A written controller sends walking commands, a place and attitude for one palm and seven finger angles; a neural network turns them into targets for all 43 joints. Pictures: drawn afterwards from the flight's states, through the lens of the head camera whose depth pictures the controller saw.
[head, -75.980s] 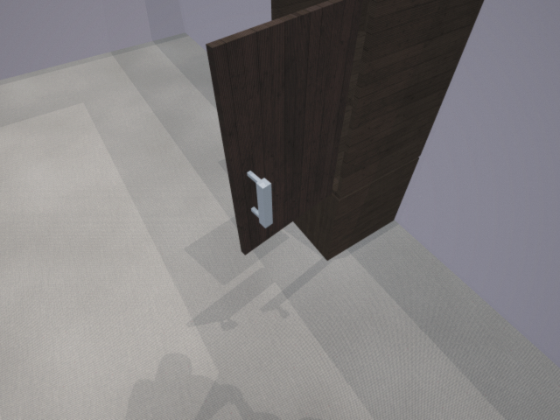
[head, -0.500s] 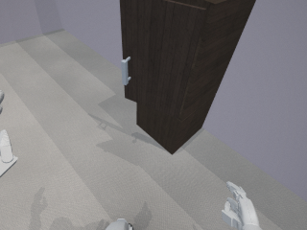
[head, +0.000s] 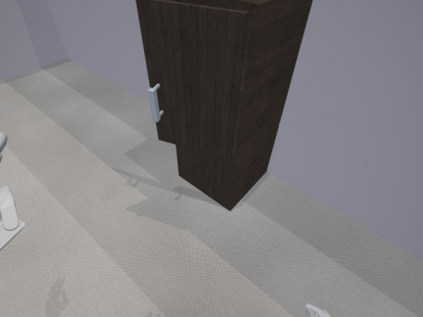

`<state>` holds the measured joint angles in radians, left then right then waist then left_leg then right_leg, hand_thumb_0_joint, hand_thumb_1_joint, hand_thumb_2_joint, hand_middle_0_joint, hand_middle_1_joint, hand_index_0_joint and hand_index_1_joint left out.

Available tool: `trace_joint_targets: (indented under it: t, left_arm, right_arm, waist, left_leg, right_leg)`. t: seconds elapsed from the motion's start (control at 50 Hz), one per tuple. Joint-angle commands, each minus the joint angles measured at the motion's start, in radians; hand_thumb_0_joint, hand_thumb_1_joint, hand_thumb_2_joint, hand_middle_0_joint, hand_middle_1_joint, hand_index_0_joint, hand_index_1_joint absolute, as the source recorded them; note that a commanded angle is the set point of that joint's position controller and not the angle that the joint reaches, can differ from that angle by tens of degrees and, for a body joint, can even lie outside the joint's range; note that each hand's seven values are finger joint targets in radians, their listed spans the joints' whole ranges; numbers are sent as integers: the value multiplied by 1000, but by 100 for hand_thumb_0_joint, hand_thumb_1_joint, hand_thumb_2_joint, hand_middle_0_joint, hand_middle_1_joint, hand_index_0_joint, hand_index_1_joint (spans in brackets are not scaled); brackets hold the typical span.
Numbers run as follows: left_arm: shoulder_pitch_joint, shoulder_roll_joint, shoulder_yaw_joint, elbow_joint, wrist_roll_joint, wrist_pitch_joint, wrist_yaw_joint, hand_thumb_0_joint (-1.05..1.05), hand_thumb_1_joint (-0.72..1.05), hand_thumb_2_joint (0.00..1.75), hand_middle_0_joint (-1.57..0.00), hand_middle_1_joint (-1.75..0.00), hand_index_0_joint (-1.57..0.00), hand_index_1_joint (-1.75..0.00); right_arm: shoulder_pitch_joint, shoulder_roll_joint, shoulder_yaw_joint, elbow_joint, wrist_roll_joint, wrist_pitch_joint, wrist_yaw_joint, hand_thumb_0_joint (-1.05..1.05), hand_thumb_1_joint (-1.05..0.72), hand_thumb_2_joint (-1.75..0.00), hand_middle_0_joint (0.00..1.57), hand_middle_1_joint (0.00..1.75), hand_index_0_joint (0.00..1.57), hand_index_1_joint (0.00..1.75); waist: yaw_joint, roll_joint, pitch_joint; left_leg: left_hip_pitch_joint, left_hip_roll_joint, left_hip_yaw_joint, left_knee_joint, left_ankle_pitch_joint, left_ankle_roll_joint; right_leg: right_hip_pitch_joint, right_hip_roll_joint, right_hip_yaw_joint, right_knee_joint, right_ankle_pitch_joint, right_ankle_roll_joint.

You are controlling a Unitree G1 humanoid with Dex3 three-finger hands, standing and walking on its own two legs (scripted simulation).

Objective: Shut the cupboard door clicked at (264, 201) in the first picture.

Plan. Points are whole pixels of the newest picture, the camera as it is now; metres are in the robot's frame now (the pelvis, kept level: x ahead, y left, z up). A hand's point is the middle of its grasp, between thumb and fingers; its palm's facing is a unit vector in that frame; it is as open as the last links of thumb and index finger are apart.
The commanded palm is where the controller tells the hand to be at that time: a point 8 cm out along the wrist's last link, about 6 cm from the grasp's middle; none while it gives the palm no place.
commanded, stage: stop stepping back and stand still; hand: left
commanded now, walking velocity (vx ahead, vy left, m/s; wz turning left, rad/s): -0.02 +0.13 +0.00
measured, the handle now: (157, 102) +0.91 +0.24 -0.10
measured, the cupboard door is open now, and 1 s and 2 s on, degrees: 19 19 19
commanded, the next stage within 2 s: let the arm hang, fingers relaxed in 1.06 s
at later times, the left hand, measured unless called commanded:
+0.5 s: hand (13, 193) +0.24 +0.29 +0.19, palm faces +0.46 -0.75 -0.48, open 7.4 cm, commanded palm +0.18 +0.32 +0.19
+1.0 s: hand (4, 203) +0.24 +0.31 +0.17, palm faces +0.43 -0.78 -0.46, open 7.4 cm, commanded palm +0.18 +0.34 +0.19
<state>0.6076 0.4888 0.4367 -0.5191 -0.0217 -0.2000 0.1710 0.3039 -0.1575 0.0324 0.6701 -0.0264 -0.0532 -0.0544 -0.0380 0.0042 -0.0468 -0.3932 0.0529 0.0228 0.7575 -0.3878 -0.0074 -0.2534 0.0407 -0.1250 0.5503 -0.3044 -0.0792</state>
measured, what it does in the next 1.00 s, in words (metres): steps on the spot: left foot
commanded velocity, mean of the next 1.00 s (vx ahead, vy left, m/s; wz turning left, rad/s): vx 0.00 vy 0.01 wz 0.00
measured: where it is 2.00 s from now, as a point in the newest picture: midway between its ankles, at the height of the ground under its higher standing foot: outside the picture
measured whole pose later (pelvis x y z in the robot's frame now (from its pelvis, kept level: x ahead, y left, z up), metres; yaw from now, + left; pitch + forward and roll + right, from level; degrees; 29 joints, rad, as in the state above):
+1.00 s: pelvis +0.04 +0.04 +0.01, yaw +1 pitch +1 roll -1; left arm 0.57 0.42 0.41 -0.47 -0.06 -0.16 0.17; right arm 0.23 -0.21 0.02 0.61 0.00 -0.06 -0.09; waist -0.02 0.01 -0.03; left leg -0.33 0.04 0.09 0.50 -0.19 0.03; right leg -0.16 0.00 -0.11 0.44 -0.31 -0.01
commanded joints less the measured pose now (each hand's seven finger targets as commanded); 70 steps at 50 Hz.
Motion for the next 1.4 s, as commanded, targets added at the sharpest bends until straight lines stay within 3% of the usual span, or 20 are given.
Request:
trace_joint_targets:
  t: [0.0,0.02,0.08,0.14,0.22,0.26,0.32,0.42,0.48,0.6,0.76,1.1,1.12,1.14,1.16,1.18,1.24,1.3,1.34,1.38]
  left_arm:
    - [-91,118,143,-29,-12,-39,40,0,90,90,-20,-30,-20,-30]
    - [-54,103,128,-10,-11,-45,38,0,90,90,-20,-30,-20,-30]
    - [-119,79,75,-18,-8,-60,33,0,90,90,-20,-30,-20,-30]
    - [-205,76,33,-72,-5,-63,35,0,90,90,-20,-30,-20,-30]
    - [-233,131,74,-219,-7,-81,40,0,90,90,-20,-30,-20,-30]
    - [-219,145,109,-264,-10,-89,41,0,90,90,-20,-30,-20,-30]
    - [-122,133,140,-213,-15,-81,30,0,90,90,-20,-30,-20,-30]
    - [-60,85,108,-121,-33,-50,20,0,90,90,-20,-30,-20,-30]
    - [-54,80,93,-100,-39,-25,16,0,90,90,-20,-30,-20,-30]
    - [-102,141,122,-153,-38,-8,16,0,90,90,-20,-30,-20,-30]
    - [-93,116,106,-187,-33,-23,23,0,90,90,-20,-30,-20,-30]
    - [-103,116,98,-160,-36,-12,21,0,90,90,-20,-30,-20,-30]
    - [-100,100,85,-145,-36,-11,20,0,90,90,-20,-30,-20,-30]
    - [-167,-81,-358,584,21,128,-124,0,90,90,-20,-30,-20,-30]
    - [-185,-91,-334,615,24,209,-149,0,90,90,-20,-30,-20,-30]
    - [-196,-99,-338,609,27,231,-156,0,90,90,-20,-30,-20,-30]
    - [-247,-96,-354,755,40,213,-168,0,90,90,-20,-30,-20,-30]
    - [-295,-85,-373,922,44,206,-164,0,90,90,-20,-30,-20,-30]
    - [-323,-103,-389,1026,41,213,-156,0,90,90,-20,-30,-20,-30]
    - [-338,-112,-398,1110,39,215,-151,0,90,90,-20,-30,-20,-30]
  right_arm:
    - [-114,-162,-78,-145,22,-54,-10,0,-90,-90,20,30,20,30]
    - [-123,-151,-67,-148,21,-49,-13,0,-90,-90,20,30,20,30]
    - [-154,-147,-57,-152,26,-51,-23,0,-90,-90,20,30,20,30]
    - [-180,-158,-68,-160,26,-74,-36,0,-90,-90,20,30,20,30]
    - [-163,-170,-82,-176,28,-94,-45,0,-90,-90,20,30,20,30]
    - [-164,-186,-87,-198,33,-94,-46,0,-90,-90,20,30,20,30]
    - [-158,-158,-66,-202,30,-88,-42,0,-90,-90,20,30,20,30]
    - [-138,-159,-68,-201,41,-69,-27,0,-90,-90,20,30,20,30]
    - [-144,-159,-61,-209,40,-50,-26,0,-90,-90,20,30,20,30]
    - [-173,-159,-49,-222,34,-34,-43,0,-90,-90,20,30,20,30]
    - [-166,-157,-43,-218,28,-52,-47,0,-90,-90,20,30,20,30]
    - [-169,-174,-56,-209,28,-62,-51,0,-90,-90,20,30,20,30]
    - [-166,-167,-51,-208,27,-60,-51,0,-90,-90,20,30,20,30]
    - [-256,-351,-81,-43,53,-118,50,0,-90,-90,20,30,20,30]
    - [-178,-324,-95,-23,41,-57,56,0,-90,-90,20,30,20,30]
    - [-162,-317,-90,-33,35,-37,53,0,-90,-90,20,30,20,30]
    - [-153,-305,-65,-9,19,-2,52,0,-90,-90,20,30,20,30]
    - [-144,-264,-50,19,12,26,53,0,-90,-90,20,30,20,30]
    - [-120,-213,-37,53,3,49,54,0,-90,-90,20,30,20,30]
    - [-106,-192,-35,89,-3,63,54,0,-90,-90,20,30,20,30]
  waist:
    - [12,-83,-34]
    - [18,-54,2]
    - [27,-131,52]
    - [40,-146,92]
    - [37,23,48]
    - [47,161,-8]
    - [43,211,-41]
    - [23,18,-105]
    - [22,-7,-112]
    - [27,9,-88]
    - [33,128,-58]
    - [31,80,-61]
    - [30,77,-53]
    - [13,83,57]
    - [20,94,-6]
    - [19,107,25]
    - [42,-71,11]
    - [34,-240,11]
    - [23,-236,30]
    - [17,-140,35]
  left_leg:
    - [-271,3,-52,235,-21,-9]
    - [-234,12,-35,202,13,-11]
    - [-102,1,34,26,79,1]
    - [13,-17,64,-64,139,12]
    - [193,0,17,-279,270,26]
    - [253,98,-100,-314,425,61]
    - [166,124,-134,-345,451,71]
    - [167,66,-24,-230,465,20]
    - [181,63,-14,-232,474,17]
    - [170,67,-35,-275,435,25]
    - [131,73,-73,-358,337,31]
    - [146,51,-68,-372,240,20]
    - [142,52,-67,-367,254,21]
    - [89,84,-64,-215,457,30]
    - [144,91,-48,-235,423,28]
    - [117,101,-63,-255,353,37]
    - [42,106,-119,-281,316,75]
    - [103,47,-89,-214,293,54]
    - [131,3,-44,-166,285,36]
    - [160,-2,-33,-166,287,27]
  right_leg:
    - [223,-397,469,-234,230,-125]
    - [180,-366,391,-221,307,-112]
    - [72,-292,223,-223,275,-56]
    - [-16,-280,221,-248,159,-29]
    - [-20,-231,190,-138,149,14]
    - [-27,-132,145,-35,136,70]
    - [55,-80,103,-46,143,83]
    - [120,-148,174,-111,389,59]
    - [100,-154,163,-109,418,61]
    - [84,-133,138,-130,312,70]
    - [102,-95,113,-139,185,72]
    - [76,-99,117,-200,124,71]
    - [75,-102,119,-202,129,71]
    - [-38,-170,52,-67,216,50]
    - [-55,-164,111,-100,131,42]
    - [-79,-146,92,-86,26,45]
    - [-11,-115,93,-44,-8,38]
    - [-61,-185,158,-120,13,1]
    - [-96,-229,178,-148,47,-27]
    - [-107,-234,179,-153,49,-36]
